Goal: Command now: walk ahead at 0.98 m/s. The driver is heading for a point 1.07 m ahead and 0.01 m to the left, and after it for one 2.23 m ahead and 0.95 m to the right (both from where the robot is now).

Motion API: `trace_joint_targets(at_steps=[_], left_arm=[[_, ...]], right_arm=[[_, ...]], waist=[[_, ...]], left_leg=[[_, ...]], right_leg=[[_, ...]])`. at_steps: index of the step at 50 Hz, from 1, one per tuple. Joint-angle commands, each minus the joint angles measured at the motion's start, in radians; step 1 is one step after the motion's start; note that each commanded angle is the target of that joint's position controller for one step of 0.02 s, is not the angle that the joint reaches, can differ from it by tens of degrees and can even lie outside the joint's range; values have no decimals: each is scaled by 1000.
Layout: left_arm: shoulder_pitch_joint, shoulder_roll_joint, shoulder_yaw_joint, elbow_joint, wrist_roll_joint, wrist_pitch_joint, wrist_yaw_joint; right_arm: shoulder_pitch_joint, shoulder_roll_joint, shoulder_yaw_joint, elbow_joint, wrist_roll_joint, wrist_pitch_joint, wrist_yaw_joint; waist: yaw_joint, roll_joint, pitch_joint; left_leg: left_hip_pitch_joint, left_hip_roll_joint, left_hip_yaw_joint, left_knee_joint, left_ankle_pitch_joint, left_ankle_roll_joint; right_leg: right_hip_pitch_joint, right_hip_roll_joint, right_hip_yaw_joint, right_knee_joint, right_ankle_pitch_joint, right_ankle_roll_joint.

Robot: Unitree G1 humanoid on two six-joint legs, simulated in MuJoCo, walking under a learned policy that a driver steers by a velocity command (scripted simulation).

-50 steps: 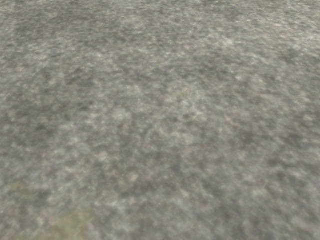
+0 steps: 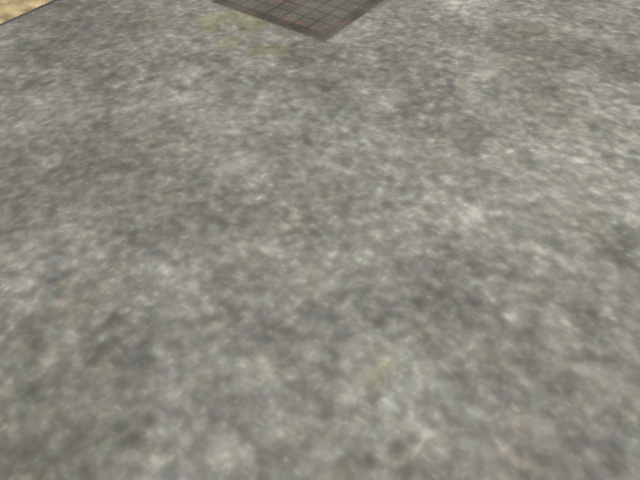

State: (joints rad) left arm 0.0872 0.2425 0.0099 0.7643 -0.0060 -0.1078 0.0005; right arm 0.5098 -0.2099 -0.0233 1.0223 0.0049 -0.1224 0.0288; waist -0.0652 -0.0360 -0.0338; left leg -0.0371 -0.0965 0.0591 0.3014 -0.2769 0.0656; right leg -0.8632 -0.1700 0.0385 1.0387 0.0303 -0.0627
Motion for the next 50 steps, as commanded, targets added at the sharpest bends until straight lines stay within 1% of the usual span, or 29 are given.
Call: trace_joint_targets(at_steps=[1, 5, 7, 9, 10, 11, 12, 13, 14, 15, 16, 17, 20, 24, 27, 30, 33, 35, 36, 37, 38, 39, 40, 41, 42, 43, 45, 47, 50], left_arm=[[-91, 28, -2, -66, -4, -19, -14], [-241, 35, -2, -127, -26, -34, -52], [-220, 69, 14, -145, -28, -38, -65], [-12, 148, 50, -116, -43, -27, -54], [231, 195, 73, -53, -47, -15, -41], [444, 279, 93, 5, -17, -1, -26], [489, 288, 100, 26, -11, -11, -39], [468, 177, 77, 48, -2, -13, -35], [407, 126, 63, 47, 8, -14, -33], [331, 113, 58, 49, 20, -22, -42], [267, 79, 48, 45, 29, -32, -49], [223, 51, 38, 48, 37, -34, -52], [206, 53, 34, 74, -1, -34, -52], [287, 95, 39, 97, 2, -39, -24], [383, 115, 37, 120, -15, -42, -8], [439, 137, 40, 146, -19, -23, 0], [431, 183, 50, 152, 6, 10, 6], [382, 207, 56, 151, 44, 39, 8], [340, 175, 42, 120, 50, 43, 13], [533, -37, -7, 105, 24, 10, -14], [502, 40, 0, 126, -30, -30, -19], [333, 120, 23, 70, -68, -44, -16], [220, 115, 16, 31, -60, -53, -9], [168, 93, 18, 15, -37, -54, -5], [204, 79, 21, 13, -30, -39, -8], [231, 62, 20, 22, -26, -20, -11], [233, 36, 15, 19, -20, 9, -8], [159, 48, 13, -3, -16, 22, -3], [28, 64, 18, -40, -20, 12, -7]], right_arm=[[-66, -133, -12, -89, 15, -33, -23], [26, -167, -14, -67, 19, -1, -36], [21, -193, -20, -69, 2, 20, -37], [-1, -227, -29, -69, -38, 45, -36], [-59, -223, -26, -85, -47, 56, -36], [-34, -143, -5, -130, -49, 46, -33], [102, 19, 40, -115, 2, 2, -10], [-4, -116, 10, -136, 47, -31, -9], [-162, -154, 2, -189, 76, -43, -10], [-245, -126, 11, -224, 58, -49, -14], [-266, -113, 5, -232, 36, -41, -16], [-225, -94, 6, -228, 30, -23, -10], [-219, -61, 11, -230, 21, 21, -15], [-424, -92, 11, -300, -6, 15, -21], [-562, -75, 19, -340, 8, -5, 0], [-651, -91, 13, -382, 24, -13, 23], [-597, -148, -14, -399, 31, -15, 34], [-296, -228, -55, -338, 48, 4, 15], [-44, -273, -69, -270, 37, 20, 0], [46, -368, -94, -235, 0, 14, 7], [78, -266, -76, -212, -2, 7, 9], [1, -199, -59, -203, 0, 4, 6], [-87, -174, -51, -214, -6, -1, 10], [-155, -147, -43, -213, -20, -7, 20], [-202, -111, -32, -211, -36, -15, 25], [-231, -79, -23, -205, -30, -15, 29], [-232, -88, -22, -184, -3, -16, 26], [-207, -132, -32, -168, -6, -22, 12], [-148, -137, -29, -150, -17, -29, -7]], waist=[[31, 21, 169], [-13, 36, 222], [25, 87, 176], [155, 189, 12], [283, 208, -112], [299, 38, -295], [198, -336, -483], [232, -250, -383], [223, -161, -201], [175, 30, -100], [120, 74, -51], [65, 45, -23], [8, 12, 84], [66, 28, 169], [122, 35, 183], [139, 20, 214], [71, -57, 124], [-106, -142, -66], [-211, -99, -214], [-60, 310, -403], [-99, 328, -460], [-93, 273, -241], [-64, 105, -126], [-12, 13, -45], [55, 43, -30], [88, 70, -6], [119, 88, 60], [100, 78, 122], [44, 55, 158]], left_leg=[[-265, 225, -124, -258, 163, 140], [26, 292, -97, -252, 277, 123], [170, 326, -85, -140, 649, 106], [265, 336, -73, 138, 1139, 89], [127, 306, -38, 427, 1177, 62], [-234, 224, -36, 825, 828, 46], [-581, 14, -164, 1184, -94, 2], [-703, 79, -250, 1222, -113, 58], [-757, 122, -214, 1224, -95, 74], [-733, 161, -197, 1152, -47, 77], [-681, 203, -196, 1075, 2, 75], [-628, 233, -201, 1048, 27, 68], [-650, 281, -168, 944, 45, 27], [-727, 275, -104, 643, 346, -27], [-591, 218, -40, 388, 565, -25], [-618, 182, -39, 224, 543, -11], [-550, 96, 7, 207, 365, 29], [-244, 45, 35, 267, 238, 80], [149, 165, -105, 356, 153, 107], [558, 420, -700, 222, -357, 300], [595, 438, -983, -13, -549, 270], [457, 414, -826, -36, -449, 205], [261, 382, -671, -44, -257, 181], [77, 340, -554, -57, -121, 165], [-42, 309, -477, -72, -82, 165], [-118, 284, -426, -95, -67, 170], [-225, 268, -344, -150, -51, 174], [-231, 271, -250, -189, 68, 161], [-209, 232, -75, -211, 259, 98]], right_leg=[[186, 25, -52, -261, 236, 15], [153, 79, -70, -513, 202, 3], [194, 137, -104, -543, 78, -27], [404, 209, -138, -481, -76, -74], [710, 200, -124, -464, -89, -106], [1136, -12, 176, -422, -336, -170], [1425, -215, 779, -654, -787, -328], [1385, -171, 844, -783, -846, -254], [1233, -147, 641, -771, -675, -214], [1039, -113, 524, -794, -498, -195], [891, -74, 425, -809, -403, -187], [783, -49, 371, -830, -384, -190], [615, -21, 244, -914, -343, -192], [586, 32, 87, -960, -136, -168], [605, 43, 15, -1012, -100, -140], [815, -7, -8, -1004, -20, -122], [1035, -59, -18, -834, 502, -92], [1048, -55, -45, -463, 887, -66], [767, -25, -45, -113, 693, -47], [302, 201, 26, 339, -164, 12], [187, 222, 156, 434, -469, -29], [87, 160, 124, 459, -436, -57], [103, 118, 106, 414, -377, -63], [144, 83, 92, 346, -323, -64], [211, 41, 102, 301, -279, -62], [240, 21, 94, 275, -270, -54], [221, -11, 72, 206, -269, -30], [121, -23, 63, 124, -139, -4], [96, 28, 39, -100, 94, 4]])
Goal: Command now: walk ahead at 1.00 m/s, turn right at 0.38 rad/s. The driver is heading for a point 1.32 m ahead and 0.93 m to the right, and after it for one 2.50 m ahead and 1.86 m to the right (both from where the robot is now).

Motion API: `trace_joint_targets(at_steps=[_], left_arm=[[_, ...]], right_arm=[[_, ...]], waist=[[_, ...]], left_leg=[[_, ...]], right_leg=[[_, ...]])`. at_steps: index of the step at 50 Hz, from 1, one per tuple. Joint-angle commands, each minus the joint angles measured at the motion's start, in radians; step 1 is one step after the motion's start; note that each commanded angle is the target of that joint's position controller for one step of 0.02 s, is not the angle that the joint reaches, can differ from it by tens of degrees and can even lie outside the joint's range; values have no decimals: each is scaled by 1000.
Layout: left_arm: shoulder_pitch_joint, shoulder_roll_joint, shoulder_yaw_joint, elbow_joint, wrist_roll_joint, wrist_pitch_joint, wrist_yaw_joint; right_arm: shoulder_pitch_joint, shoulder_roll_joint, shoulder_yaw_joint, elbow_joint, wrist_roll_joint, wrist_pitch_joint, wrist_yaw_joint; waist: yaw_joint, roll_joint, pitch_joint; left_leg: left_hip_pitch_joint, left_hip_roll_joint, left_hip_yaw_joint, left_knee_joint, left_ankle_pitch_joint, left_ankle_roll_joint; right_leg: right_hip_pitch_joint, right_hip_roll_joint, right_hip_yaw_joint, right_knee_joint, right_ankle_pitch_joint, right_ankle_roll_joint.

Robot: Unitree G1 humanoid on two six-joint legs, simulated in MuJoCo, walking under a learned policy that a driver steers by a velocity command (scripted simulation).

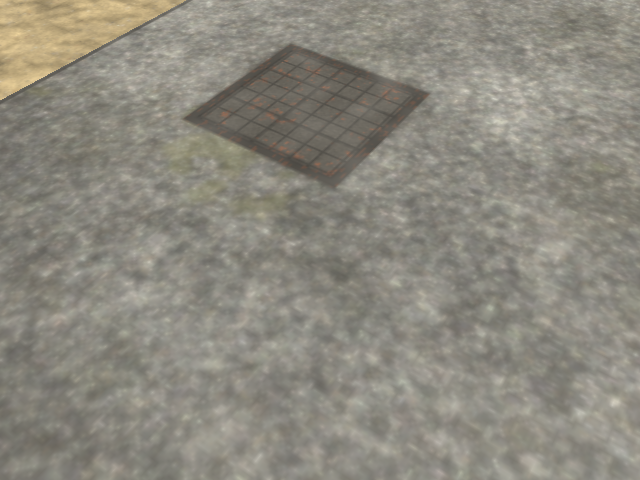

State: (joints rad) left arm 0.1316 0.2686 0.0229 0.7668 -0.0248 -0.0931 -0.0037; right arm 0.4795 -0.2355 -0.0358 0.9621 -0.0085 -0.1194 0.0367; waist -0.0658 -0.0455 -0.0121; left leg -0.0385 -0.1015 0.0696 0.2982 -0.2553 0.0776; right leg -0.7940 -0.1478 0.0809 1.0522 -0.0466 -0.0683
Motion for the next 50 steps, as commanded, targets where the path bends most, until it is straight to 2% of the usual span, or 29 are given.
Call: trace_joint_targets(at_steps=[1, 5, 8, 10, 11, 12, 13, 14, 15, 16, 17, 20, 23, 25, 29, 31, 32, 33, 34, 35, 36, 37, 38, 39, 41, 42, 44, 47, 50], left_arm=[[-53, 33, 5, -55, -4, -8, -12], [-181, 15, 2, -114, -14, -22, -53], [-178, 69, 27, -149, -19, -29, -84], [56, 139, 63, -114, -23, -5, -83], [346, 206, 95, -37, -16, 10, -71], [476, 246, 103, 3, -9, 32, -48], [392, 265, 104, -26, 8, 24, -45], [405, 177, 91, -33, 22, 16, -34], [381, 127, 76, -35, 40, 3, -35], [310, 111, 70, -48, 37, -9, -45], [236, 104, 68, -69, 31, -16, -46], [154, 92, 60, -94, 6, -6, -27], [185, 108, 64, -92, -4, -4, 7], [227, 124, 72, -77, -8, 4, 12], [278, 113, 80, -49, -32, 11, 19], [266, 114, 87, -49, -21, 24, 22], [238, 114, 83, -63, -3, 30, 15], [193, 51, 56, -103, 33, 31, 2], [393, -59, 19, -147, -20, 18, -8], [365, 26, 14, -131, -59, 23, 7], [231, 95, 28, -138, -37, 31, 10], [141, 112, 35, -151, -8, 33, 8], [65, 100, 39, -178, 12, 29, 2], [71, 84, 43, -192, -1, 35, -8], [80, 49, 40, -205, -30, 59, -15], [72, 35, 36, -214, -29, 69, -17], [46, 30, 30, -231, -14, 74, -23], [-35, 57, 35, -249, 18, 59, -34], [-35, 73, 52, -233, 19, 40, -73]], right_arm=[[-92, -110, -12, -84, -6, -36, -22], [-11, -140, -6, -54, -3, -28, -43], [-21, -213, -18, -76, -24, 5, -67], [-86, -263, -37, -106, -42, 39, -93], [-175, -276, -42, -141, -44, 49, -93], [-201, -191, -20, -171, -44, 28, -77], [-61, -10, 31, -232, 6, -23, -40], [-180, -126, 20, -277, 36, -77, -18], [-293, -144, 13, -319, 53, -93, -13], [-303, -123, 18, -332, 37, -97, -17], [-286, -119, 13, -320, 12, -88, -23], [-247, -135, -3, -323, -7, -40, -34], [-452, -91, 10, -411, -30, -33, -46], [-533, -59, 13, -446, -15, -32, -45], [-580, -138, -30, -482, 43, -37, -46], [-493, -192, -61, -468, 53, -50, -46], [-321, -222, -83, -440, 56, -53, -48], [-58, -258, -90, -407, 48, -43, -60], [11, -344, -100, -370, 3, -39, -41], [-31, -261, -90, -383, 5, -31, -32], [-83, -175, -74, -391, 11, -17, -43], [-101, -169, -70, -369, 3, -3, -46], [-117, -170, -69, -346, -11, 3, -44], [-146, -150, -61, -327, -19, 0, -43], [-174, -89, -46, -289, 4, -5, -29], [-183, -86, -46, -271, 15, -6, -25], [-203, -121, -54, -250, 13, -7, -27], [-301, -162, -57, -250, -1, 3, -50], [-226, -257, -73, -219, 8, 7, -80]], waist=[[28, 54, 135], [-9, 57, 161], [40, 129, 84], [189, 217, -35], [326, 209, -144], [340, -13, -176], [148, -356, -248], [217, -186, -288], [192, -49, -152], [112, 107, -71], [62, 152, -35], [-13, 112, 61], [55, 68, 124], [113, 18, 100], [142, -51, 61], [80, -70, 1], [-19, -73, -118], [-132, -31, -315], [-2, 493, -488], [-30, 502, -398], [-72, 334, -221], [-71, 135, -112], [-54, 55, -31], [-9, 86, 3], [28, 139, 37], [43, 134, 56], [64, 113, 93], [80, 81, 184], [68, 98, 79]], left_leg=[[-186, 224, -37, -218, 276, 55], [-23, 253, 60, -230, 423, -16], [179, 283, 113, -60, 1079, -69], [208, 323, 117, 281, 1499, -73], [71, 318, 99, 599, 1489, -63], [-236, 187, 90, 1030, 704, -61], [-751, -4, -91, 1408, -268, -113], [-824, 33, -241, 1357, -177, -18], [-831, 77, -235, 1256, -114, 22], [-786, 109, -237, 1161, -73, 24], [-714, 140, -240, 1079, -56, 8], [-601, 192, -204, 887, -49, -68], [-472, 157, -124, 563, 207, -122], [-329, 106, -101, 371, 378, -135], [-307, 87, -189, 176, 358, -149], [-238, 82, -180, 155, 258, -117], [-60, 110, -173, 187, 212, -85], [297, 265, -301, 300, 29, -37], [633, 535, -938, 80, -404, 153], [577, 550, -1083, 5, -698, 140], [440, 494, -883, 1, -587, 94], [292, 447, -694, 4, -345, 63], [163, 406, -562, -5, -151, 50], [71, 386, -474, -22, -64, 47], [-4, 356, -338, -55, 16, 39], [-29, 355, -286, -70, 61, 38], [-69, 360, -186, -104, 161, 43], [-214, 277, 48, -92, 551, 6], [-156, 246, 132, 28, 825, -53]], right_leg=[[46, 25, -35, -179, 250, 1], [87, 89, -110, -394, 381, -32], [179, 202, -232, -435, 245, -62], [387, 256, -265, -367, 55, -97], [693, 230, -181, -390, 42, -145], [965, 141, -9, -371, -59, -187], [1260, -82, 615, -561, -460, -425], [1247, -95, 824, -790, -691, -382], [1108, -72, 749, -827, -621, -311], [924, -51, 686, -839, -510, -300], [772, -5, 607, -838, -418, -295], [489, 103, 410, -864, -249, -275], [279, 188, 278, -864, -96, -242], [228, 215, 259, -842, -131, -189], [482, 168, 389, -725, -209, -142], [611, 142, 409, -569, 7, -112], [626, 168, 365, -373, 166, -77], [450, 190, 288, -41, 95, -49], [82, 306, 177, 305, -532, -4], [-78, 175, 131, 436, -445, -7], [-131, 142, 83, 461, -358, -3], [-99, 109, 49, 428, -304, 0], [-66, 77, 39, 374, -273, -5], [-20, 39, 50, 339, -251, -8], [-16, -1, 34, 317, -262, -15], [-36, -17, 29, 308, -250, -15], [-70, -28, 24, 274, -160, 0], [73, 34, -86, -44, 46, 40], [355, 161, -218, -308, 200, 26]])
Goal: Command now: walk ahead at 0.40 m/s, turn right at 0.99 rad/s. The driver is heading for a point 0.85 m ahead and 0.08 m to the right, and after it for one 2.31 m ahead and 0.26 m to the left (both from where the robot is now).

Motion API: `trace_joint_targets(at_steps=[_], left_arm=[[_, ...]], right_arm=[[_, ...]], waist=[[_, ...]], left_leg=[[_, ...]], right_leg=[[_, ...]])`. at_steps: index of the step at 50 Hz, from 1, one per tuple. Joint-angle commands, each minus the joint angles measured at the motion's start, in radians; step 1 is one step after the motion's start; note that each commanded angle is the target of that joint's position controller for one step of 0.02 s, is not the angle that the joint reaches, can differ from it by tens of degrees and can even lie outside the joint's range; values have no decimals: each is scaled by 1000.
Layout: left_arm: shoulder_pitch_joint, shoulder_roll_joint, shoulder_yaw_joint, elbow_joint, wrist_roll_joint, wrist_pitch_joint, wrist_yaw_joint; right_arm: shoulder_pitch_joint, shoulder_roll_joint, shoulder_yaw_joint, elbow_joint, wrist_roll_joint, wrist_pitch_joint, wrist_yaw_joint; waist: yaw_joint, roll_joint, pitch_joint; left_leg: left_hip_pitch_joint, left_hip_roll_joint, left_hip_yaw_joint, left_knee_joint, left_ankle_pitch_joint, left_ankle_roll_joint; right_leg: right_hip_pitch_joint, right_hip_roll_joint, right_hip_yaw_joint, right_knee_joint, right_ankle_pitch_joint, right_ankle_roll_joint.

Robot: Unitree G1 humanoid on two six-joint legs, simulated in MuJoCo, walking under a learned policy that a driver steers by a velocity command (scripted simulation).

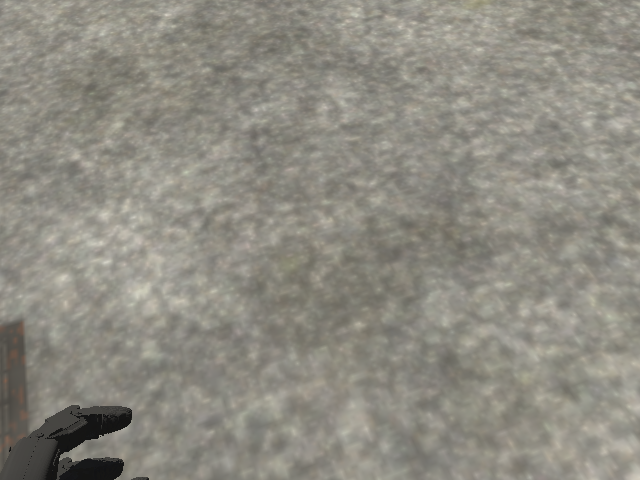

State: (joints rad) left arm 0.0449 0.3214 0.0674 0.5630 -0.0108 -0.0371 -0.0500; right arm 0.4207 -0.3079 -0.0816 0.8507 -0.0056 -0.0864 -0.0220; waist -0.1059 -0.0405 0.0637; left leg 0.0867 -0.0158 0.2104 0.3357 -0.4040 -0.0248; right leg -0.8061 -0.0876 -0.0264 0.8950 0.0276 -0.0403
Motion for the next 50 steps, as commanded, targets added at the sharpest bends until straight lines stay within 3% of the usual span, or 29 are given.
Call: trace_joint_targets(at_steps=[1, 3, 4, 5, 6, 7, 8, 9, 11, 14, 16, 18, 22, 24, 27, 28, 29, 30, 31, 32, 33, 35, 37, 41, 46, 47, 48, 49, 50], left_arm=[[108, 54, 24, -16, -2, -13, -36], [377, 175, 86, 46, -7, 3, -29], [445, 200, 100, 69, -14, 9, -7], [358, 258, 96, 36, 1, 12, 21], [286, 269, 70, -50, 78, -16, 12], [199, 242, 77, -91, 66, -6, 2], [146, 210, 71, -93, 35, 0, 2], [118, 172, 60, -90, 8, 8, 13], [82, 153, 51, -85, 7, 28, 26], [129, 146, 39, -44, 21, 42, 58], [102, 139, 25, -41, 11, 56, 77], [54, 114, 8, -56, -1, 70, 92], [123, 108, 13, -41, 13, 61, 84], [130, 121, 18, -36, 18, 54, 73], [76, 86, 8, -30, 9, 28, 59], [48, 38, -1, -32, 8, 16, 58], [30, -54, -25, -46, 2, -5, 50], [98, -43, -24, -95, -23, -36, 32], [37, 22, -6, -92, -52, -63, 33], [-17, 97, 17, -83, -60, -77, 38], [-42, 91, 20, -68, -31, -80, 42], [-83, 54, 18, -66, 17, -76, 47], [-122, -15, 4, -63, 23, -63, 41], [-203, -49, 3, -65, 5, -43, 26], [-83, 25, 33, -7, -1, -45, 29], [3, 63, 43, 14, 15, -51, 38], [117, 125, 46, 21, 39, -51, 49], [144, 137, 48, 62, 44, -39, 39], [100, 63, 34, 55, 21, -31, 42]], right_arm=[[-170, -218, -36, -112, 19, -22, -27], [-218, -240, -47, -143, 44, -11, -26], [-207, -168, -30, -154, 52, -16, -14], [-159, -14, 13, -181, -16, -21, 4], [41, -56, 31, -191, -7, -25, 19], [-58, -159, 19, -200, -5, -16, 18], [-149, -168, 13, -216, -1, 4, 8], [-179, -151, 15, -208, -12, 30, -10], [-174, -148, 9, -203, -4, 71, -18], [-197, -87, 19, -201, -16, 90, -37], [-174, -82, 16, -206, -6, 101, -33], [-198, -58, 21, -234, -6, 108, -20], [-217, -47, 35, -257, -6, 69, 0], [-167, -64, 28, -239, 13, 56, 6], [-18, -57, 26, -167, 24, 45, 18], [86, -30, 34, -119, 11, 35, 29], [147, -24, 48, -100, -8, 24, 43], [45, -132, 31, -162, -4, 11, 53], [-2, -204, -2, -178, -16, -1, 46], [-32, -175, 2, -180, -17, -4, 38], [-35, -139, 15, -179, -19, 4, 33], [15, -100, 24, -160, 3, 18, 15], [78, -76, 24, -129, 16, 36, 4], [126, -105, -6, -118, 37, 83, -22], [-13, -111, -23, -181, 53, 104, -43], [-35, -80, -16, -200, 41, 94, -41], [-13, -8, 5, -228, 3, 84, -39], [174, 22, 23, -226, 6, 82, -34], [198, -85, -3, -173, 14, 89, -32]], waist=[[142, 133, -44], [284, 156, -175], [303, 32, -172], [188, -291, -166], [107, -215, -503], [162, -42, -580], [141, 60, -428], [114, 142, -366], [67, 98, -241], [90, 68, -265], [53, 38, -327], [48, -73, -277], [102, -169, -231], [100, -194, -198], [48, -114, -94], [9, 24, -47], [21, 229, 21], [135, 285, 137], [120, 246, 183], [110, 163, 203], [96, 131, 167], [66, 182, 87], [48, 210, 17], [31, 242, -63], [114, 259, -146], [139, 224, -231], [150, 31, -394], [70, -297, -500], [63, -175, -407]], left_leg=[[-235, 175, -9, 76, 1111, 38], [-275, 197, -36, 426, 1172, 30], [-417, 110, -33, 720, 573, -17], [-656, -60, -45, 1138, -336, -47], [-779, -90, -321, 1362, -331, -65], [-742, -53, -390, 1325, -198, -41], [-776, -32, -379, 1224, -122, -35], [-760, 3, -387, 1154, -69, -39], [-672, 9, -385, 1050, -64, -52], [-645, -22, -344, 1035, -41, -73], [-614, 0, -329, 982, 75, -86], [-622, 16, -276, 868, 171, -95], [-491, 34, -217, 581, 87, -73], [-433, 35, -178, 488, 20, -28], [-312, 56, -136, 263, 67, 78], [-239, 67, -218, 160, -14, 99], [-214, 209, -536, 75, -232, 155], [-250, 330, -984, -167, -431, 278], [-283, 403, -1159, -310, -553, 333], [-284, 373, -1032, -262, -372, 301], [-277, 308, -878, -208, -152, 265], [-245, 214, -669, -143, 259, 217], [-205, 151, -549, -52, 566, 182], [-173, 109, -568, 57, 641, 156], [-182, 98, -626, 187, 694, 111], [-226, 61, -589, 320, 692, 78], [-416, -14, -521, 576, 256, 43], [-653, -116, -451, 792, -356, 2], [-701, -22, -431, 918, -284, -26]], right_leg=[[439, 138, -124, -176, 92, -17], [739, 185, -79, -250, 56, -93], [889, 141, 14, -393, 179, -138], [1000, -24, 299, -331, 843, -216], [1170, -290, 748, -370, 945, -450], [1121, -263, 776, -455, 671, -433], [965, -187, 685, -486, 449, -376], [841, -136, 641, -505, 293, -318], [591, -90, 553, -530, 327, -269], [499, -68, 449, -472, 648, -248], [461, -6, 418, -513, 157, -221], [405, 68, 416, -589, -461, -172], [405, 26, 445, -629, -660, -157], [413, -20, 446, -623, -740, -150], [322, -45, 354, -510, -747, -114], [220, 20, 242, -272, -690, -73], [11, 124, 68, 147, -589, -2], [-218, 154, 70, 216, -534, 11], [-235, 99, 147, 226, -452, -7], [-200, 67, 165, 201, -348, -2], [-132, 65, 142, 155, -298, 14], [11, 98, 97, 41, -196, 51], [114, 152, 61, -52, -156, 63], [223, 226, 64, -243, -198, 71], [510, 191, 77, -537, -34, 48], [690, 94, 127, -567, 81, -4], [1010, -144, 347, -458, 493, -107], [1176, -375, 683, -462, 618, -314], [1046, -352, 651, -489, 408, -313]])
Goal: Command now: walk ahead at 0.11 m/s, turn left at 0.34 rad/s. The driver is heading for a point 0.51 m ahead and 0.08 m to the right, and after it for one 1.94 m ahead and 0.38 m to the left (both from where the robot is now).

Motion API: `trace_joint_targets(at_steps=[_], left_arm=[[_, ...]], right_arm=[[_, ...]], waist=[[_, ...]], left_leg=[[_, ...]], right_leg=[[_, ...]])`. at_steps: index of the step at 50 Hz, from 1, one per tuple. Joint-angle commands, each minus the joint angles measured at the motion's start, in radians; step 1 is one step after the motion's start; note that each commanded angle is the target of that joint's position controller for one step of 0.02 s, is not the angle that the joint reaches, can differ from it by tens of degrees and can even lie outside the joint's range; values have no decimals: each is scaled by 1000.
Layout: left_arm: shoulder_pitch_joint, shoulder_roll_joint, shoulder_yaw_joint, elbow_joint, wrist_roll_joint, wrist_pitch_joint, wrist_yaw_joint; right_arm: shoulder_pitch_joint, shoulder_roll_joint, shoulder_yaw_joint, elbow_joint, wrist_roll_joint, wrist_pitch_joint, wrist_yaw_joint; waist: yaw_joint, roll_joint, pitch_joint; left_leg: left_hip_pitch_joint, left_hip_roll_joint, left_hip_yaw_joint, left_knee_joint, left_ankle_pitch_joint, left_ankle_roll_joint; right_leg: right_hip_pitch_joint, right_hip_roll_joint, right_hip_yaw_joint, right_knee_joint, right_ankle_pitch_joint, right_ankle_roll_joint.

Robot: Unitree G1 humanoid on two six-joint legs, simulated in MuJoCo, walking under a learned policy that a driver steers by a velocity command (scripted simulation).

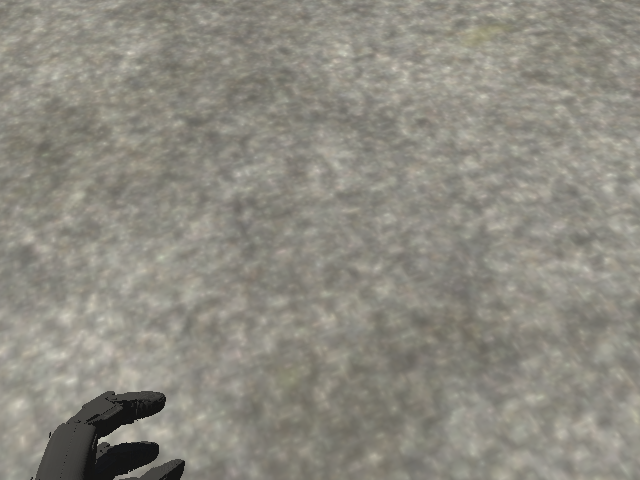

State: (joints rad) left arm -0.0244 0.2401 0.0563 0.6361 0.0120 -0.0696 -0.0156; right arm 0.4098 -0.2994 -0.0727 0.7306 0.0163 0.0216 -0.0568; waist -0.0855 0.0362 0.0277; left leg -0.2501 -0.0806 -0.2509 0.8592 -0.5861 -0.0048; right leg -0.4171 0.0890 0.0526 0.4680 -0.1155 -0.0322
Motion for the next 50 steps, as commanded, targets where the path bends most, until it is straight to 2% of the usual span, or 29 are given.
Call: trace_joint_targets(at_steps=[1, 2, 3, 5, 6, 9, 12, 13, 14, 15, 16, 17, 19, 21, 23, 25, 29, 33, 35, 36, 37, 38, 39, 41, 42, 43, 46, 47, 50], left_arm=[[125, 85, 26, -29, -10, 7, 13], [98, 70, 14, -20, -7, 14, 13], [76, 73, 10, -6, -6, 21, 12], [59, 57, -5, 39, 15, 21, 3], [53, 79, 2, 48, 8, 26, 1], [92, 216, 49, 43, -23, 54, 8], [71, 212, 53, 27, -54, 71, 21], [85, 181, 44, 27, -58, 72, 25], [97, 121, 27, 14, -48, 68, 25], [126, 111, 27, -4, -54, 63, 28], [163, 191, 56, 19, -44, 65, 29], [205, 213, 72, 43, -49, 76, 31], [267, 192, 76, 73, -42, 112, 42], [242, 151, 65, 44, -43, 128, 37], [168, 135, 51, -11, -46, 121, 14], [127, 136, 47, -44, -46, 109, -10], [95, 115, 37, -65, -41, 88, -33], [159, 88, 21, -24, -39, 63, -32], [329, 113, 33, 51, -39, 46, -28], [512, 186, 67, 108, -37, 39, -18], [671, 313, 89, 125, -12, 24, -1], [617, 319, 87, 72, -11, -7, -3], [566, 237, 61, 69, -18, -21, -5], [449, 153, 29, 66, -16, -25, -9], [390, 112, 15, 63, -4, -27, -11], [361, 85, 8, 63, 5, -34, -9], [331, 86, 10, 84, 15, -56, 3], [341, 105, 15, 93, 17, -62, 11], [385, 95, 9, 130, 15, -60, 37]], right_arm=[[82, -135, -26, -59, 0, -9, 3], [18, -134, -28, -64, -6, -2, -1], [-20, -126, -29, -81, -16, 4, -2], [-37, -19, 7, -89, -31, -1, 12], [-71, 11, 21, -104, -35, -12, 15], [-135, -53, 9, -126, -22, -17, 11], [-152, -88, -4, -139, -23, -16, 13], [-143, -125, -16, -148, -29, -16, 10], [-116, -194, -34, -159, -51, -7, -1], [-135, -223, -48, -152, -75, 0, 6], [-189, -161, -30, -181, -78, -8, 7], [-254, -106, -14, -196, -68, -16, 6], [-342, -76, -7, -207, -39, -30, 8], [-341, -79, -12, -198, -40, -30, 7], [-241, -105, -28, -168, -29, -32, 5], [-209, -137, -42, -151, -19, -45, 8], [-182, -173, -65, -120, -8, -79, 30], [-169, -167, -62, -69, 19, -95, 68], [-204, -143, -45, -49, 31, -88, 75], [-225, -94, -19, -46, 19, -97, 81], [-290, 3, 15, -108, -2, -110, 87], [-308, -34, 3, -145, 44, -140, 74], [-327, -90, -9, -146, 71, -150, 76], [-279, -96, -9, -123, 42, -140, 77], [-237, -97, -14, -104, 33, -127, 86], [-190, -82, -13, -80, 39, -110, 96], [-167, -49, -5, -61, 45, -74, 98], [-199, -31, 3, -78, 42, -73, 97], [-285, -22, 10, -107, 35, -82, 109]], waist=[[73, -171, -237], [70, -100, -186], [61, -108, -142], [25, -146, -116], [30, -177, -108], [56, -193, -135], [22, -162, -117], [14, -131, -126], [14, 19, -149], [30, 274, -136], [40, 199, -123], [73, 149, -104], [107, 113, -75], [98, 107, -52], [36, 122, -90], [16, 129, -84], [19, 82, -26], [72, 70, 39], [184, 10, 32], [284, -66, -44], [332, -351, -131], [318, -273, -150], [299, -174, -78], [205, -162, 8], [155, -171, 41], [121, -171, 46], [87, -84, 85], [89, -103, 111], [104, -63, 157]], left_leg=[[-388, 59, 78, 420, -26, -67], [-372, 77, 97, 393, 23, -78], [-337, 92, 102, 344, 57, -87], [-143, 110, 153, 102, 117, -89], [-92, 95, 191, -28, 112, -90], [-42, 37, 213, -200, 228, -85], [91, 30, 197, -411, 400, -33], [192, 98, 157, -450, 447, -1], [301, 291, 11, -466, 521, 83], [228, 481, -167, -546, 644, 225], [188, 511, -158, -557, 701, 274], [164, 455, -67, -540, 722, 240], [149, 382, 79, -518, 768, 188], [130, 349, 175, -531, 781, 187], [216, 383, 147, -615, 373, 192], [254, 416, 117, -669, 151, 183], [248, 442, 173, -716, 92, 165], [97, 414, 256, -712, 105, 177], [-117, 372, 322, -562, 155, 172], [-260, 305, 380, -300, 343, 139], [-561, 174, 392, 214, 53, 60], [-768, 62, 155, 437, 43, 52], [-860, 109, 74, 489, 146, 71], [-839, 183, 95, 456, 335, 72], [-772, 209, 101, 431, 409, 62], [-710, 220, 104, 438, 462, 56], [-647, 185, 135, 397, 601, 48], [-620, 178, 156, 332, 641, 46], [-568, 129, 279, 134, 726, 75]], right_leg=[[536, -440, 401, -73, 505, -275], [437, -370, 302, -86, 470, -238], [341, -339, 258, -102, 462, -224], [163, -238, 153, -132, 520, -197], [141, -208, 136, -129, 553, -196], [195, -237, 250, -119, 429, -218], [114, -210, 325, -93, 188, -157], [28, -175, 318, -49, 33, -100], [-123, -109, 237, 109, -208, -30], [-216, 7, 35, 312, -457, 26], [-219, -61, 40, 542, -498, 67], [-224, -77, 37, 639, -450, 82], [-245, -106, 18, 746, -347, 122], [-244, -126, -24, 714, -276, 147], [-290, -168, -49, 623, -211, 139], [-307, -185, -58, 545, -210, 112], [-258, -201, -80, 398, -231, 44], [-13, -159, -131, 214, -301, -26], [324, -82, -212, 74, -194, -51], [595, -86, -159, 70, -180, -73], [815, -379, 292, -72, -377, -163], [780, -506, 614, -201, -552, -250], [746, -510, 522, -227, -602, -223], [609, -446, 297, -233, -437, -150], [514, -405, 182, -245, -309, -116], [446, -377, 92, -263, -213, -82], [349, -296, -132, -333, 43, -14], [310, -295, -176, -357, 124, -6], [336, -253, -296, -385, 334, 53]])
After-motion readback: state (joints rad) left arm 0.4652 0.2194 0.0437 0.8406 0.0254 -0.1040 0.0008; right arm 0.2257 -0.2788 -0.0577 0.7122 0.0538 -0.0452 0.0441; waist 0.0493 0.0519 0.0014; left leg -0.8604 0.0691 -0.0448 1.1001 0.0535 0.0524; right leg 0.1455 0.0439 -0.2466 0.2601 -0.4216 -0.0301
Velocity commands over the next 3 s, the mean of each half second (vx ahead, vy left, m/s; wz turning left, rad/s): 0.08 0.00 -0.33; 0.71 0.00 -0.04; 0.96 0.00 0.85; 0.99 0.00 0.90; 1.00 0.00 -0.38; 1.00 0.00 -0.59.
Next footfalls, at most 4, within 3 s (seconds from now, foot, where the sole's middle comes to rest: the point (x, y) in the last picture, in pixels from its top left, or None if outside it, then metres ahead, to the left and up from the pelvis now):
0.26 left None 0.11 0.13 -0.77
0.72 right None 0.10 -0.19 -0.77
1.16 left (398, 415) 0.55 -0.19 -0.76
1.56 right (455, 266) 0.92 -0.39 -0.77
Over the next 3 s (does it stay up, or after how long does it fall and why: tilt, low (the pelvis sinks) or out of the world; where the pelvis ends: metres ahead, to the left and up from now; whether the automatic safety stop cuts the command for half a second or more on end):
stays up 1.78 0.37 -0.01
